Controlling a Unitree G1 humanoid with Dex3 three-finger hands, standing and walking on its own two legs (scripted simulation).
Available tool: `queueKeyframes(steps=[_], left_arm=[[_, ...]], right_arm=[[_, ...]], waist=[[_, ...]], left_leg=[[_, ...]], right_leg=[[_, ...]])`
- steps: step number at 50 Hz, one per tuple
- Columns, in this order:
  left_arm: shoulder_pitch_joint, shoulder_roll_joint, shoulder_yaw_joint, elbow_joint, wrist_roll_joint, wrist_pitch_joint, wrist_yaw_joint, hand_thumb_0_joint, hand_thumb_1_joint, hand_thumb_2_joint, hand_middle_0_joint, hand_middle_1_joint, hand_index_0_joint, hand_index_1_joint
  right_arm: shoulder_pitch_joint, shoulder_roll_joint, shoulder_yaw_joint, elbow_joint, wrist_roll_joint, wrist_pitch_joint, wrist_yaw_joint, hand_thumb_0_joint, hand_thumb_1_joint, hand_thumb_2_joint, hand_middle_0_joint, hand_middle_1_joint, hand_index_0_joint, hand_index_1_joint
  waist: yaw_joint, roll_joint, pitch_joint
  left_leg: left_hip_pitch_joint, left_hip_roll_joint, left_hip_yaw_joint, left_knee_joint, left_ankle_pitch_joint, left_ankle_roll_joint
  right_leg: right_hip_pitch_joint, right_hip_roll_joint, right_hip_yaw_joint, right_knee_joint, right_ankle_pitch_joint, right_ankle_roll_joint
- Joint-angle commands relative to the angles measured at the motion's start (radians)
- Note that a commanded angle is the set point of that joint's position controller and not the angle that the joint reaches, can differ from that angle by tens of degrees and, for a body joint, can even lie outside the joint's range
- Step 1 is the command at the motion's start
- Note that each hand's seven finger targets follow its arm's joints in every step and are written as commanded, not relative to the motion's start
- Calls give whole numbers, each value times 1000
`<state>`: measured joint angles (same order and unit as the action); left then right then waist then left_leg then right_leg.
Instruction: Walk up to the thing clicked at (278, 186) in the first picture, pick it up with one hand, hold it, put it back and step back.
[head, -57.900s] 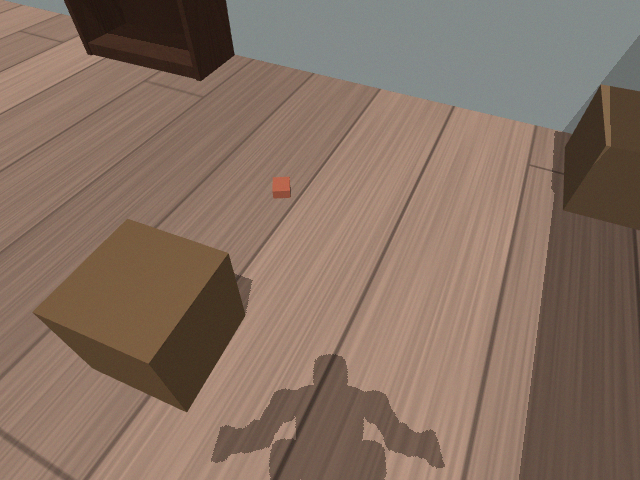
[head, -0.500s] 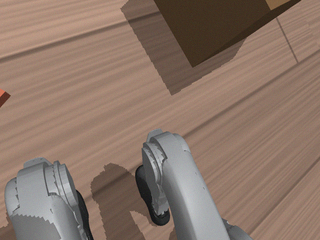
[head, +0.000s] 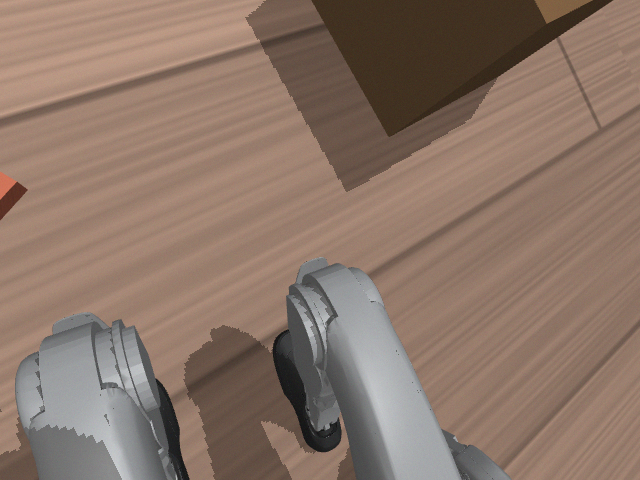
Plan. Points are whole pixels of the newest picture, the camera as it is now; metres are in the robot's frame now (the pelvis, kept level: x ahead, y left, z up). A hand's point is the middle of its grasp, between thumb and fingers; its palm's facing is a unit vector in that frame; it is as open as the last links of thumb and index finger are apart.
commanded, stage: rise first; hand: left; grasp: from above
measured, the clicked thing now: out of the picture +0.48 +0.34 -0.30
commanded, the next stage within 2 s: none
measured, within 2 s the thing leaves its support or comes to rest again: neither
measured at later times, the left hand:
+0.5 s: hand out of the picture +0.45 +0.37 -0.19, palm faces -0.22 -0.36 -0.91, open 13.6 cm
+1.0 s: hand out of the picture +0.44 +0.37 -0.19, palm faces -0.22 -0.37 -0.90, open 13.6 cm
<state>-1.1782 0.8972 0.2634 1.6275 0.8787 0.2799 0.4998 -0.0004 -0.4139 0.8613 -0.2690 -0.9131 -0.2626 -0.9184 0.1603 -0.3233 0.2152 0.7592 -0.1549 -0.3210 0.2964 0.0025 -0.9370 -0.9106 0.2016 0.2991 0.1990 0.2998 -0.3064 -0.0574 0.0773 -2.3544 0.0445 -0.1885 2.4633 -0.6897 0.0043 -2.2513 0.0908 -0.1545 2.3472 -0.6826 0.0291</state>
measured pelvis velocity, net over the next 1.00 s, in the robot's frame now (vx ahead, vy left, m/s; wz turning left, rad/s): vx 0.00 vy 0.00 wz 0.00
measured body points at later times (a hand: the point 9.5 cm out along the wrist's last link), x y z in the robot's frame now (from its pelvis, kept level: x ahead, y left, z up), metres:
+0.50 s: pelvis +0.00 +0.00 +0.00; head +0.27 +0.09 +0.35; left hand +0.46 +0.39 -0.13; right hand +0.04 -0.25 -0.08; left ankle +0.07 +0.13 -0.29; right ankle +0.10 -0.11 -0.29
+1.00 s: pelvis +0.00 +0.00 +0.00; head +0.27 +0.09 +0.35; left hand +0.45 +0.39 -0.14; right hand +0.03 -0.24 -0.08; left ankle +0.07 +0.13 -0.29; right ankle +0.10 -0.11 -0.29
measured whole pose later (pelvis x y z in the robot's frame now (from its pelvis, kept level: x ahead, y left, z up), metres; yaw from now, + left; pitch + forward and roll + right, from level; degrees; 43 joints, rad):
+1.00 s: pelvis +0.00 +0.00 +0.00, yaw +0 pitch +32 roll -11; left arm -1.18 0.90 0.27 1.66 0.87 0.28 0.52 0.00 -0.47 0.92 -0.22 -0.93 -0.21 -0.94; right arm 0.17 -0.32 0.22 0.77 -0.16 -0.33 0.30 0.00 -0.93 -0.91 0.20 0.30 0.20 0.30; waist -0.32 -0.06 0.08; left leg -2.35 0.04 -0.19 2.46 -0.69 0.00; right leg -2.25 0.09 -0.15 2.34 -0.68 0.03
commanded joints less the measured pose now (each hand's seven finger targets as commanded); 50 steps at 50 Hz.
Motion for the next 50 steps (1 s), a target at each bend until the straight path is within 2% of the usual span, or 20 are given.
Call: queueKeyframes(steps=[1, 2, 6, 8, 10, 11, 16, 17, 19, 22, 25, 26, 28, 30, 33, 34, 37, 42, 47, 50], left_arm=[[-265, 225, -29, -117, 12, 4, 39, 0, -465, 894, -229, -932, -217, -942], [-252, 236, -28, -94, 10, 5, 39, 0, -461, 888, -226, -941, -217, -947], [-288, 232, -41, -108, 9, -4, 34, 0, -471, 898, -225, -940, -214, -949], [-285, 268, -13, -115, 5, -9, 46, 0, -456, 886, -229, -938, -221, -943], [-252, 256, -24, -71, 13, -5, 41, 0, -462, 891, -228, -933, -217, -941], [-305, 276, -10, -153, 15, -10, 40, 0, -467, 902, -223, -924, -209, -935], [-315, 251, -26, -153, 18, -11, 43, 0, -497, 920, -206, -943, -191, -956], [-266, 246, -23, -87, 14, -5, 47, 0, -492, 915, -205, -955, -193, -965], [-287, 265, -8, -147, 11, -9, 50, 0, -493, 915, -206, -944, -192, -956], [-294, 252, -15, -166, 12, -3, 45, 0, -495, 923, -210, -930, -193, -946], [-227, 216, -30, -73, 5, 5, 38, 0, -513, 939, -195, -944, -177, -960], [-284, 254, -19, -161, 6, -2, 36, 0, -523, 949, -186, -944, -166, -961], [-269, 239, -23, -114, 4, -1, 43, 0, -505, 932, -196, -943, -180, -957], [-244, 235, -35, -57, 10, -3, 41, 0, -499, 930, -215, -925, -194, -944], [-314, 279, -15, -165, 13, -19, 49, 0, -480, 912, -213, -933, -200, -944], [-281, 249, -20, -110, 8, -12, 49, 0, -490, 920, -205, -937, -190, -949], [-267, 253, -23, -81, 6, -13, 51, 0, -465, 899, -224, -926, -212, -936], [-277, 266, -7, -112, 8, -9, 58, 0, -484, 915, -212, -927, -197, -940], [-277, 234, -24, -90, 9, -4, 57, 0, -502, 930, -203, -933, -184, -950], [-278, 245, -3, -106, 7, -9, 68, 0, -495, 926, -198, -941, -184, -953]], right_arm=[[238, -278, -73, 20, 6, -5, -8, 0, -922, -908, 199, 300, 199, 300], [233, -284, -73, 19, 6, -4, -9, 0, -922, -907, 199, 300, 199, 300], [241, -280, -68, 18, 0, -7, -9, 0, -923, -908, 199, 300, 199, 300], [245, -287, -65, 18, 0, -7, -8, 0, -921, -907, 199, 300, 199, 300], [255, -281, -64, 35, -4, -4, -10, 0, -922, -908, 199, 300, 199, 300], [253, -285, -66, 23, 3, -6, -10, 0, -918, -906, 199, 300, 199, 300], [246, -287, -68, 21, 2, -9, -10, 0, -921, -907, 199, 300, 199, 300], [235, -287, -69, 19, 2, -7, -11, 0, -922, -908, 199, 300, 199, 300], [241, -283, -72, 23, 3, -7, -9, 0, -921, -907, 199, 300, 199, 300], [248, -280, -73, 17, 3, -7, -6, 0, -921, -907, 199, 300, 199, 300], [262, -274, -77, 42, -3, -4, -5, 0, -920, -907, 199, 300, 199, 300], [266, -283, -76, 33, 1, -7, -4, 0, -918, -906, 199, 300, 199, 300], [242, -281, -72, 21, 1, -11, -3, 0, -919, -906, 199, 300, 199, 300], [258, -287, -71, 45, -2, -10, -6, 0, -919, -907, 199, 300, 199, 300], [244, -283, -66, 22, -4, -19, -8, 0, -919, -906, 199, 300, 199, 300], [239, -276, -67, 22, -3, -17, -7, 0, -919, -906, 199, 300, 199, 300], [242, -283, -69, 29, -3, -17, -8, 0, -919, -906, 199, 300, 199, 300], [269, -282, -67, 42, -4, -15, -3, 0, -919, -906, 199, 300, 199, 300], [244, -284, -69, 23, -3, -15, 1, 0, -918, -906, 199, 300, 199, 300], [271, -279, -75, 51, -5, -13, 2, 0, -919, -905, 199, 300, 199, 300]], waist=[[-14, 444, -688], [-7, 419, -679], [-34, 388, -663], [-16, 398, -689], [-24, 392, -679], [-13, 427, -719], [-26, 467, -696], [-17, 437, -681], [-5, 456, -705], [-16, 442, -712], [-27, 405, -666], [-20, 425, -696], [-16, 423, -690], [-36, 388, -642], [-18, 431, -710], [-17, 423, -696], [-27, 400, -667], [-22, 443, -717], [-32, 439, -680], [-20, 451, -709]], left_leg=[[525, 13, 67, -247, 243, 6], [499, 14, 64, -245, 227, 9], [468, 12, 74, -230, 213, 19], [477, 13, 78, -230, 224, 17], [474, 15, 80, -233, 218, 15], [513, 14, 74, -232, 237, 13], [545, 16, 61, -247, 228, 5], [521, 18, 63, -250, 213, 5], [522, 15, 71, -248, 222, 6], [526, 15, 75, -233, 243, 11], [492, 14, 76, -240, 229, 13], [505, 12, 74, -237, 239, 14], [509, 15, 72, -234, 234, 12], [468, 13, 68, -244, 190, 15], [511, 12, 78, -236, 214, 14], [519, 14, 79, -236, 218, 12], [480, 13, 73, -241, 188, 14], [536, 16, 73, -234, 260, 8], [528, 16, 65, -247, 236, 6], [536, 16, 69, -242, 248, 5]], right_leg=[[348, 26, -66, -212, 260, -60], [343, 29, -68, -217, 246, -59], [370, 31, -54, -236, 245, -50], [398, 27, -54, -235, 253, -50], [407, 29, -53, -236, 251, -50], [384, 25, -58, -226, 258, -53], [338, 23, -69, -212, 243, -62], [342, 28, -70, -218, 232, -61], [356, 24, -64, -219, 241, -60], [367, 25, -59, -225, 266, -55], [375, 27, -54, -232, 257, -53], [376, 24, -53, -229, 261, -53], [355, 25, -59, -224, 253, -56], [358, 28, -59, -234, 217, -54], [382, 25, -52, -234, 237, -54], [378, 26, -54, -234, 243, -55], [364, 28, -57, -237, 216, -54], [403, 23, -57, -225, 282, -54], [359, 25, -65, -225, 257, -59], [378, 24, -61, -223, 269, -58]])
